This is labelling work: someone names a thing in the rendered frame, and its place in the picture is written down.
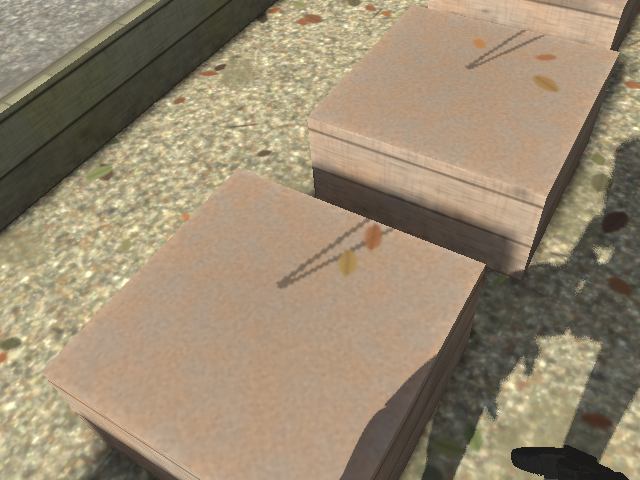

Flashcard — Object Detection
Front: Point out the robot right hand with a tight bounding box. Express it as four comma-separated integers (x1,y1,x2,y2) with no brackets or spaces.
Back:
511,445,629,480

